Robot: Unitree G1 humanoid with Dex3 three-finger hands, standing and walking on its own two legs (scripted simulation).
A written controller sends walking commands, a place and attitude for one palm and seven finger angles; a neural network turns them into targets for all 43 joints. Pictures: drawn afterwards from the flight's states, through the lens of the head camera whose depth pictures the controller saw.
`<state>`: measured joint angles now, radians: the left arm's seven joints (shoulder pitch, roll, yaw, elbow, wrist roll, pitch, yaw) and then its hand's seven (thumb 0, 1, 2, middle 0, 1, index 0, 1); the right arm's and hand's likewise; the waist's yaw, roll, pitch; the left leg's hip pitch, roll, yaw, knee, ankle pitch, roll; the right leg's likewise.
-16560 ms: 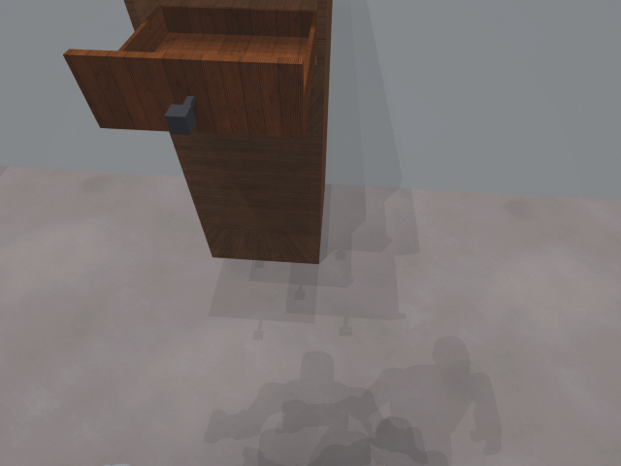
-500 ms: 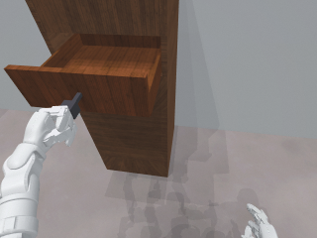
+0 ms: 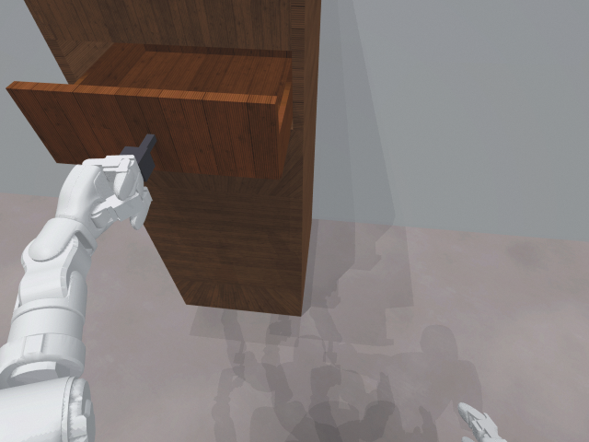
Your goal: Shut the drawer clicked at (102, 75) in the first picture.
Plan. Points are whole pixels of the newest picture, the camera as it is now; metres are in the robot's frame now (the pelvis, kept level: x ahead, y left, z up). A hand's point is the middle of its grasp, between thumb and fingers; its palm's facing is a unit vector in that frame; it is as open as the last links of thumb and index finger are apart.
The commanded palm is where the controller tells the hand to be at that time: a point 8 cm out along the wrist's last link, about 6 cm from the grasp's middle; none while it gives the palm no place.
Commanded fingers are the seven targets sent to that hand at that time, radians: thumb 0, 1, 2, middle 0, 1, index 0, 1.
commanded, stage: push the drawer shut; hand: left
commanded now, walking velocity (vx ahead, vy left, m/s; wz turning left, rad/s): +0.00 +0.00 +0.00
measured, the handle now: (141, 155) +0.47 +0.24 +0.14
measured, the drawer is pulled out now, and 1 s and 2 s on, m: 0.15 0.05 0.00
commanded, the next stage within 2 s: pull the fist back off the drawer in 1.62 s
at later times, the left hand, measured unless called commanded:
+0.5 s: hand (149, 175) +0.43 +0.22 +0.14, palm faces -0.08 -1.00 -0.02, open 3.2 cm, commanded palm +0.42 +0.27 +0.14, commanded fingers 0.00 0.90 0.90 -1.40 -1.60 -1.40 -1.60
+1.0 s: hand (164, 149) +0.48 +0.21 +0.14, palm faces -0.08 -1.00 -0.01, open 3.4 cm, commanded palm +0.49 +0.25 +0.14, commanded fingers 0.00 0.90 0.90 -1.40 -1.60 -1.40 -1.60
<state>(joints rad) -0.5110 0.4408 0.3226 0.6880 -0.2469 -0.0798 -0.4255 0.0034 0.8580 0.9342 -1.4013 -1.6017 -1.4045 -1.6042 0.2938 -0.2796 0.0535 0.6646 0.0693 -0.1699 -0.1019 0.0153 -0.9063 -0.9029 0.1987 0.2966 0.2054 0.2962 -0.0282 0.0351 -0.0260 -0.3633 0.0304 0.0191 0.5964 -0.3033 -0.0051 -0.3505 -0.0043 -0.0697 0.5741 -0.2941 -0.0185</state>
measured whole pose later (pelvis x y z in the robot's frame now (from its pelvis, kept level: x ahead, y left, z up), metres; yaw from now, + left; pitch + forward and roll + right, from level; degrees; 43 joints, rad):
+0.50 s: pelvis +0.01 +0.01 +0.00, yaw +0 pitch +6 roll -1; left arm -0.67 0.46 0.32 0.88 -0.21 -0.13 -0.40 0.02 0.85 0.93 -1.40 -1.60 -1.40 -1.60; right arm 0.33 -0.28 0.05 0.67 0.06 -0.10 -0.08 0.01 -0.91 -0.90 0.20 0.30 0.21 0.30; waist -0.06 0.03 -0.04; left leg -0.41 0.03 0.03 0.62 -0.32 0.01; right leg -0.39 -0.01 -0.06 0.58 -0.30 -0.01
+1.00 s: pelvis -0.01 +0.01 -0.01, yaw -1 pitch +11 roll -2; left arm -0.96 0.57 0.35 1.19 -0.15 -0.20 -0.39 0.06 0.88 0.95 -1.40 -1.60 -1.40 -1.60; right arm 0.39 -0.29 0.04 0.71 0.04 -0.08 -0.07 0.01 -0.91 -0.90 0.20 0.30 0.21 0.30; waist -0.13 0.02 -0.04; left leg -0.56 0.04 0.02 0.68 -0.32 0.01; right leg -0.53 0.00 -0.06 0.62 -0.29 -0.01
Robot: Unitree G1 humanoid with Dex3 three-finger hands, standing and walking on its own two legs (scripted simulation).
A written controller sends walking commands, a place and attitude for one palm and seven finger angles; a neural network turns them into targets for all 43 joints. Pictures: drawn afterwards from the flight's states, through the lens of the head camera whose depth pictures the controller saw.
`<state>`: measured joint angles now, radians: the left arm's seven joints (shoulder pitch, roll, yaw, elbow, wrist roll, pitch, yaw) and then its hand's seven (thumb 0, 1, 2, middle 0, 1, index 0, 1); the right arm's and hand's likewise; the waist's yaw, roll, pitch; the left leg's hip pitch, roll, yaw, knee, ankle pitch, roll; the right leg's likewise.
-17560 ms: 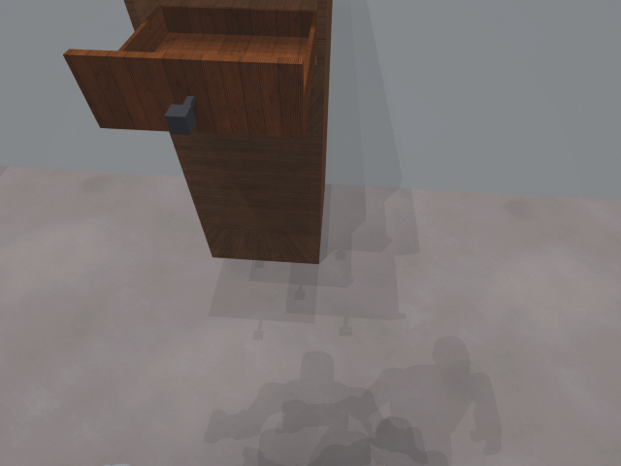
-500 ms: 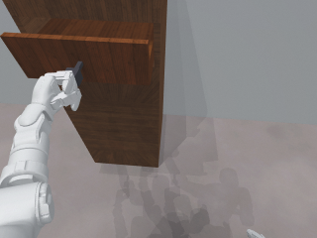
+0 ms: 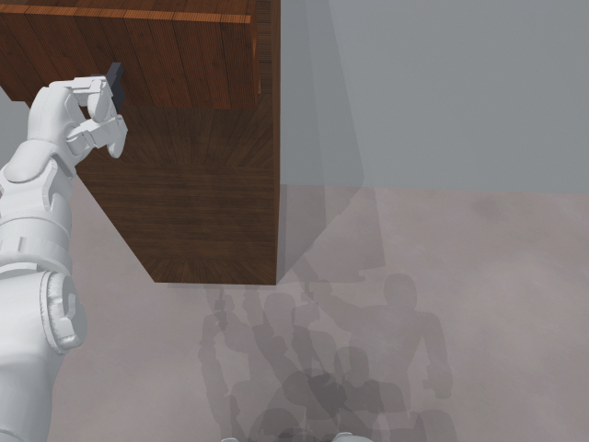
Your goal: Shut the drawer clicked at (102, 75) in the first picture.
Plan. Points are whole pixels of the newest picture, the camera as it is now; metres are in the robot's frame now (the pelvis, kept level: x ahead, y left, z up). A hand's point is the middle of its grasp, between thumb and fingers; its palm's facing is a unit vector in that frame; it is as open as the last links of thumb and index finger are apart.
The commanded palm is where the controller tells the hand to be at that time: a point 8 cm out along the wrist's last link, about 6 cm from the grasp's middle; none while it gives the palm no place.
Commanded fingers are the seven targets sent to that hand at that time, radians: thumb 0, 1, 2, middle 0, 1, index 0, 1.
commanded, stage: push the drawer shut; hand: left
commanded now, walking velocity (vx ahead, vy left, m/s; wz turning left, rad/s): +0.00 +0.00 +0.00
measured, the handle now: (109, 84) +0.57 +0.23 +0.15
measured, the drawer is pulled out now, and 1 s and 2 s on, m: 0.05 0.00 0.00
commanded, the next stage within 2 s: pull the fist back off the drawer in 0.62 s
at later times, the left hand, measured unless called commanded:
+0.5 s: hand (121, 97) +0.54 +0.21 +0.15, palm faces -0.07 -1.00 -0.01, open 3.4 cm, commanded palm +0.54 +0.24 +0.15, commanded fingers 0.00 0.90 0.90 -1.40 -1.60 -1.40 -1.60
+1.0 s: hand (120, 96) +0.54 +0.21 +0.15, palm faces -0.05 -1.00 -0.01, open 3.3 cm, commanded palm +0.53 +0.24 +0.15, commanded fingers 0.00 0.90 0.90 -1.40 -1.60 -1.40 -1.60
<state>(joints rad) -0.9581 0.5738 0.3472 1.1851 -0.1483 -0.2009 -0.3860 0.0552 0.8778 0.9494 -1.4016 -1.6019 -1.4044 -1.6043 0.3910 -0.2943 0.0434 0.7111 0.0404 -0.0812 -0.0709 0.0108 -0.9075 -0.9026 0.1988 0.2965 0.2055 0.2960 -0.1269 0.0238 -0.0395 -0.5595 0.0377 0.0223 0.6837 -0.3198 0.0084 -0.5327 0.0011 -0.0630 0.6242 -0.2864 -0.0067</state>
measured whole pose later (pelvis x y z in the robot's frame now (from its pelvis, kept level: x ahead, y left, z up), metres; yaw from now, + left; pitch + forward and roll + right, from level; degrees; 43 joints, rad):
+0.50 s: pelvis +0.01 +0.01 +0.00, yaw -1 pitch +16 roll -3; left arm -1.09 0.67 0.40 1.31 -0.07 -0.20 -0.39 0.06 0.81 0.95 -1.40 -1.60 -1.40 -1.60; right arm 0.46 -0.29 0.04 0.71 0.01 -0.03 -0.05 0.01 -0.91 -0.90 0.20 0.30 0.21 0.30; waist -0.18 0.03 -0.06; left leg -0.65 0.05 0.03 0.72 -0.35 0.02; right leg -0.61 0.01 -0.05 0.63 -0.29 0.00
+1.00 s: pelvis +0.00 +0.01 -0.01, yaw +0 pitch +17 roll -3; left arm -1.20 0.69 0.35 1.37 -0.06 -0.19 -0.35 0.06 0.78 0.97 -1.40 -1.60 -1.40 -1.60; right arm 0.47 -0.30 0.05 0.71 0.00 -0.06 -0.04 0.01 -0.91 -0.90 0.20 0.30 0.21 0.30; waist -0.20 0.03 -0.06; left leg -0.72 0.05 0.01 0.77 -0.34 0.02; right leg -0.67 0.01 -0.07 0.66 -0.29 0.00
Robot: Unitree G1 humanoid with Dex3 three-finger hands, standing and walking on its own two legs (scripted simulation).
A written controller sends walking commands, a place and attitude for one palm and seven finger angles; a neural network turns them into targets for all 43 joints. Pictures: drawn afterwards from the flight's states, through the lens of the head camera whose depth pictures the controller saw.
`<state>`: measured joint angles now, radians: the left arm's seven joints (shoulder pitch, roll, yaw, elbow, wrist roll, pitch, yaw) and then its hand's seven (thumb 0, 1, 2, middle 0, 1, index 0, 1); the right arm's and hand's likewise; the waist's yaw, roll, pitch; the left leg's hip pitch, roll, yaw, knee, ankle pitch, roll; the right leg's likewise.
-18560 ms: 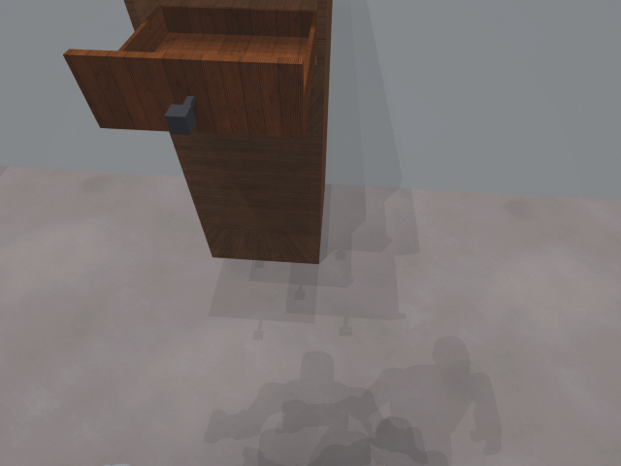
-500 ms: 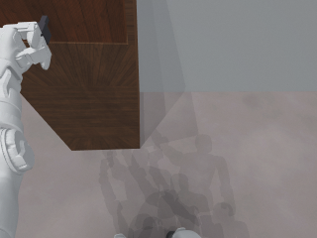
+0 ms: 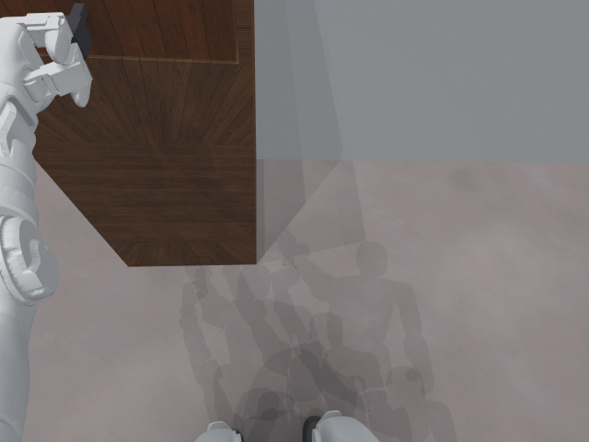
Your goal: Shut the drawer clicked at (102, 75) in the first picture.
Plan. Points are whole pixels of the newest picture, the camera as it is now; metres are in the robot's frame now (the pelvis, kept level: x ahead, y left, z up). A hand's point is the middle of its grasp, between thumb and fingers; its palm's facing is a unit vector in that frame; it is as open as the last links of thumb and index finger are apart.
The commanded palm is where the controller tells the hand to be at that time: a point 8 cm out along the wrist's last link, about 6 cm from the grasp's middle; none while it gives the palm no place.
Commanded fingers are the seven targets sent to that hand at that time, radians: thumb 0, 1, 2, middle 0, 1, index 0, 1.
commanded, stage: pull the fist back off the drawer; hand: left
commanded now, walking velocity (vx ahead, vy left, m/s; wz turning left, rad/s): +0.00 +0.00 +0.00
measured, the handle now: (73, 27) +0.62 +0.22 +0.16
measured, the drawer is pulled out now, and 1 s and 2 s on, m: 0.00 0.00 0.00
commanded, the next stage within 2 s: draw the hand back to the body in 0.42 s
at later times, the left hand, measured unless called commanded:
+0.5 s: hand (81, 85) +0.52 +0.20 +0.16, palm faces -0.03 -1.00 -0.01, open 3.3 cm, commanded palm +0.50 +0.24 +0.16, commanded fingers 0.00 0.90 0.90 -1.40 -1.60 -1.40 -1.60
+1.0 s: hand (25, 169) +0.39 +0.22 +0.17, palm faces -0.02 -1.00 -0.03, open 3.3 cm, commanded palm +0.35 +0.26 +0.18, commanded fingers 0.00 0.90 0.90 -1.40 -1.60 -1.40 -1.60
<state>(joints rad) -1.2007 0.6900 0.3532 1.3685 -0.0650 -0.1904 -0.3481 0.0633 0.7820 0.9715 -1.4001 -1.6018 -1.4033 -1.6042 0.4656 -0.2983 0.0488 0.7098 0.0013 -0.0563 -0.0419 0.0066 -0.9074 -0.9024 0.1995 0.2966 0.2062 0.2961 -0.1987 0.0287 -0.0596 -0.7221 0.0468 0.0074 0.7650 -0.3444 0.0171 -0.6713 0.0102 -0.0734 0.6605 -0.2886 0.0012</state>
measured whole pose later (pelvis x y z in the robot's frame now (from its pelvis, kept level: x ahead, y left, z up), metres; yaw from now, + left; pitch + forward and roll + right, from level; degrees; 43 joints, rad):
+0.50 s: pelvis +0.03 -0.01 +0.01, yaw -2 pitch +13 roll -2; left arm -0.85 0.55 0.43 1.07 -0.12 -0.20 -0.34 0.02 0.90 0.91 -1.40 -1.60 -1.40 -1.60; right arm 0.42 -0.28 0.03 0.63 0.03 0.00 -0.03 0.01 -0.91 -0.90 0.20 0.30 0.21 0.30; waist -0.13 0.04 -0.09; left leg -0.55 0.06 0.06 0.69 -0.37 0.01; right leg -0.53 0.02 -0.02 0.62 -0.32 0.00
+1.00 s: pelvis +0.03 -0.01 +0.02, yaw +0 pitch +4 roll -1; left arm -0.34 0.40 0.34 0.43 -0.27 -0.01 -0.38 0.02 0.90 0.90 -1.40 -1.60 -1.40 -1.60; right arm 0.28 -0.27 0.04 0.57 0.08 -0.04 -0.06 0.01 -0.91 -0.90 0.20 0.30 0.20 0.30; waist -0.01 0.05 -0.08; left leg -0.31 0.04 0.04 0.58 -0.34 0.00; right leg -0.29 0.01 -0.05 0.54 -0.31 -0.01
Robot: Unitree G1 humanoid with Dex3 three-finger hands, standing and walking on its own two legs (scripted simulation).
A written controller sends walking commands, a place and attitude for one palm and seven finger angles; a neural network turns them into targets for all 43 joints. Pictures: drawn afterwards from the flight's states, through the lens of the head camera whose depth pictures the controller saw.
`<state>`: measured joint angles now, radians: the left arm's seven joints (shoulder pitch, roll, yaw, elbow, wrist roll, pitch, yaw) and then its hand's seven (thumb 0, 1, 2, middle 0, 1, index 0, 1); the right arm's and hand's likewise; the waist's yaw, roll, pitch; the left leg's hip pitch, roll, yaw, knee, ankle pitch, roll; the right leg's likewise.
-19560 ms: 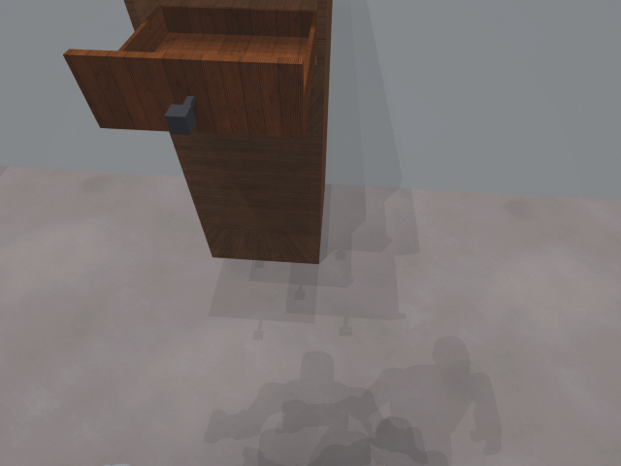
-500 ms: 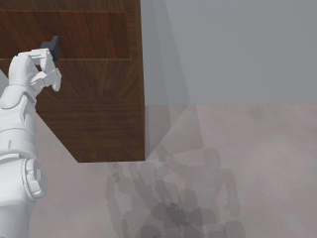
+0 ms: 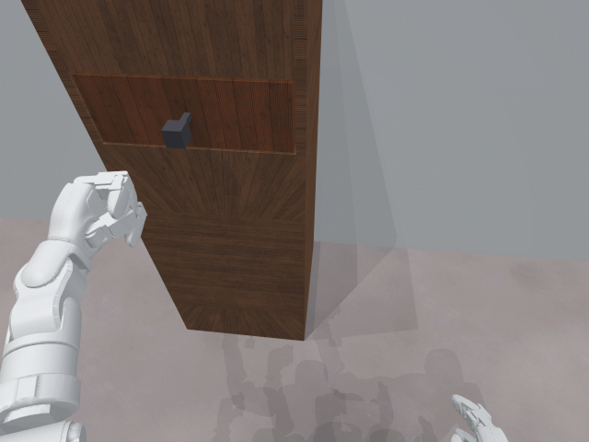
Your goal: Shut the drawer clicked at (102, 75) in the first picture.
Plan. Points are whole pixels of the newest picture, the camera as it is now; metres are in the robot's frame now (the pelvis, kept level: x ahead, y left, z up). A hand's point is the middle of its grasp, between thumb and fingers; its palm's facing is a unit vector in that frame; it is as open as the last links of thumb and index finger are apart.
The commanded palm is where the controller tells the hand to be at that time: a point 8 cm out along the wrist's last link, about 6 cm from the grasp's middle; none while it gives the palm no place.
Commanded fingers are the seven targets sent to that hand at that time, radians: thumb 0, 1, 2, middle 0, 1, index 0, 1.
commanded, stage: draw the hand back to the body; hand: left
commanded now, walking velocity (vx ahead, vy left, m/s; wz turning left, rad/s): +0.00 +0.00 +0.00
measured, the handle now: (180, 127) +0.59 +0.23 +0.14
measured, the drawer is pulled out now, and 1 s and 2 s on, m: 0.00 0.00 0.00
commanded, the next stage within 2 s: step back with the hand held close in 0.90 s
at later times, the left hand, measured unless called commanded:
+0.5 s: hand (78, 296) +0.23 +0.23 +0.17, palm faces +0.37 -0.88 -0.31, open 3.3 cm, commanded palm +0.17 +0.27 +0.18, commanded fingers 0.00 0.90 0.90 -1.40 -1.60 -1.40 -1.60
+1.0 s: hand (36, 369) +0.16 +0.24 +0.17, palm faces +0.43 -0.82 -0.38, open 3.3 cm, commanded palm +0.10 +0.28 +0.18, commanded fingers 0.00 0.90 0.90 -1.40 -1.60 -1.40 -1.60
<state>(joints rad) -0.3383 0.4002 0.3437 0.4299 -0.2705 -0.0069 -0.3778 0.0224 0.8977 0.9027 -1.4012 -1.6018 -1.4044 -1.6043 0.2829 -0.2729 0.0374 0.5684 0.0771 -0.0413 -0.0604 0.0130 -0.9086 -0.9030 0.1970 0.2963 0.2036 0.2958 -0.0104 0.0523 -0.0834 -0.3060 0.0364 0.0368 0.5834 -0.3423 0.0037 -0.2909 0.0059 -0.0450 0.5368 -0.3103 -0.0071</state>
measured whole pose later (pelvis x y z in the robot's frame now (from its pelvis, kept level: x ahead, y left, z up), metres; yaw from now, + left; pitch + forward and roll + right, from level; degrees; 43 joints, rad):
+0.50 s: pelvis -0.02 +0.00 +0.01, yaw +0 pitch -4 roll +0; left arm 0.21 0.31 0.25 -0.18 -0.08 -0.09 0.08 0.02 0.89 0.90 -1.40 -1.60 -1.41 -1.60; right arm 0.19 -0.23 0.04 0.65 0.02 -0.07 -0.06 0.02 -0.91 -0.90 0.20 0.30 0.20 0.30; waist 0.04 0.08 0.02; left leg -0.08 0.02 0.04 0.39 -0.23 0.00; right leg -0.08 0.00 -0.04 0.38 -0.22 -0.01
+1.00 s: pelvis -0.02 -0.01 +0.01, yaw +1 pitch -6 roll -1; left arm 0.49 0.30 0.27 -0.42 -0.05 -0.10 0.11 0.02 0.89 0.90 -1.41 -1.60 -1.41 -1.60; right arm 0.19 -0.22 0.02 0.64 0.00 -0.13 -0.08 0.02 -0.91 -0.90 0.20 0.30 0.20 0.30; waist 0.08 0.09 0.03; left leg -0.07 0.03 0.03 0.40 -0.24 0.00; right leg -0.05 0.01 -0.05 0.36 -0.21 -0.01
